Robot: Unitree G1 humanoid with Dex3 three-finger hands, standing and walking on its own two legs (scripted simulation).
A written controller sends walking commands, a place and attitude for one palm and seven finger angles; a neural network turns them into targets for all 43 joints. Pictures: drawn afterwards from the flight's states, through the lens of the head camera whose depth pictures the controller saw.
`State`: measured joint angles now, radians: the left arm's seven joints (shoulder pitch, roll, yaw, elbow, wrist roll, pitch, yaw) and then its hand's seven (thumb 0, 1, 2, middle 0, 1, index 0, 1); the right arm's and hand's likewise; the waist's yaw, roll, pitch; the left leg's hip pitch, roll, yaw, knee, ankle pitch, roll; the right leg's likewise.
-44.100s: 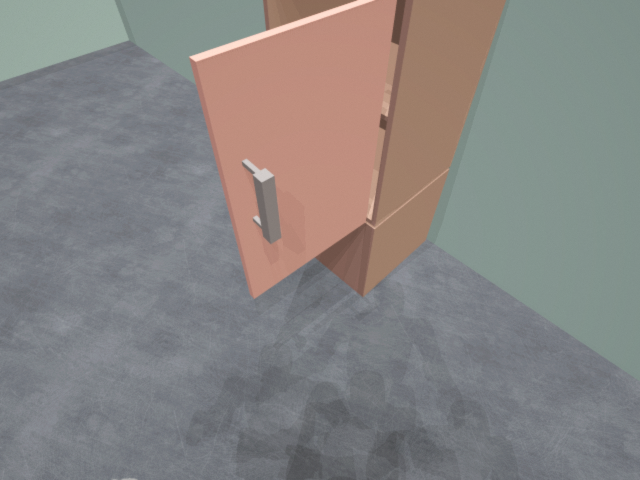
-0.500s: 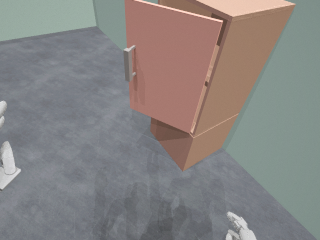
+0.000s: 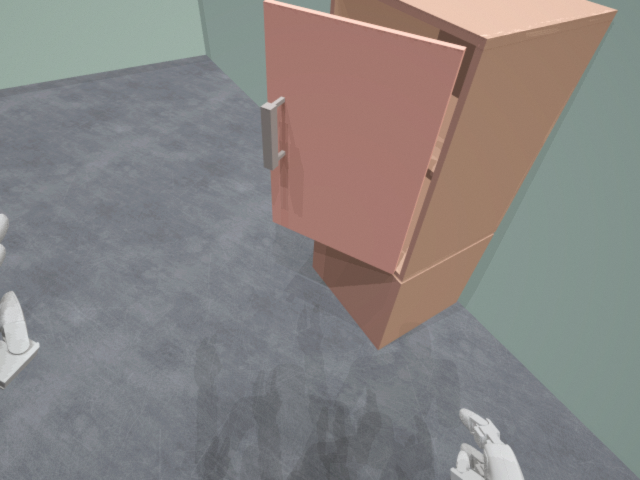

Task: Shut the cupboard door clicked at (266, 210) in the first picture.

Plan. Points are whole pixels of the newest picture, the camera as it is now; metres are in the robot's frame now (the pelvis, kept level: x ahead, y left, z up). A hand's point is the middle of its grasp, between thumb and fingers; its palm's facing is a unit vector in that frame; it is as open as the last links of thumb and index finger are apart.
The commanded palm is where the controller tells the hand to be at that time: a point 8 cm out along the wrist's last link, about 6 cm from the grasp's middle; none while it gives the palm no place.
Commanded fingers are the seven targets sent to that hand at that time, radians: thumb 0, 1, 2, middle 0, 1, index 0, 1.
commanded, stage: let the arm hang, fingers relaxed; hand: left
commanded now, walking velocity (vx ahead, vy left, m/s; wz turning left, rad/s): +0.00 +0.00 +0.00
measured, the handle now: (275, 133) +0.84 +0.13 -0.01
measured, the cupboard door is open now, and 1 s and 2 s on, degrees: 29 29 29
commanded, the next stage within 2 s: look to check the result in 1.12 s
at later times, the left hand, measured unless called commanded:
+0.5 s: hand out of the picture -0.08 +0.17 -0.18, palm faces +0.05 -0.98 -0.18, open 7.1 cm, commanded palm none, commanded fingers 0.00 0.90 0.90 -0.20 -0.30 -0.20 -0.30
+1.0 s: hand out of the picture -0.05 +0.13 -0.18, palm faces +0.06 -0.99 -0.13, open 7.4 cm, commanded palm none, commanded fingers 0.00 0.90 0.90 -0.20 -0.30 -0.20 -0.30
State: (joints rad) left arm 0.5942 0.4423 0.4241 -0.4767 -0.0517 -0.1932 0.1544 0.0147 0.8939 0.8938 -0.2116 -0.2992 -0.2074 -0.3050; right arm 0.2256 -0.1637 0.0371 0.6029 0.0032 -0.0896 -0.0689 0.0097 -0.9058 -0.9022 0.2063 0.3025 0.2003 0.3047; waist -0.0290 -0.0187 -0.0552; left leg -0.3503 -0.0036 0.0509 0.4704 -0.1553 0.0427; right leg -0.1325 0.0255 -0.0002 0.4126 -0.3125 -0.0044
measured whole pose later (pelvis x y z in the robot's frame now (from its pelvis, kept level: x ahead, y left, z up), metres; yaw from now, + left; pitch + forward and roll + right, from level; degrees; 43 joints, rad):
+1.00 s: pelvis -0.01 -0.01 +0.00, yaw +1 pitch -2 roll +0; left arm 0.37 0.08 0.00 1.14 0.01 0.00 0.04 0.00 0.91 0.89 -0.20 -0.30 -0.20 -0.30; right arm 0.33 -0.10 0.00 1.14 -0.01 0.02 -0.04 0.00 -0.91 -0.90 0.20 0.30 0.20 0.30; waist -0.01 -0.01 0.00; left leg -0.27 -0.01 0.04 0.44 -0.14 0.03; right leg -0.07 0.02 -0.01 0.43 -0.33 -0.02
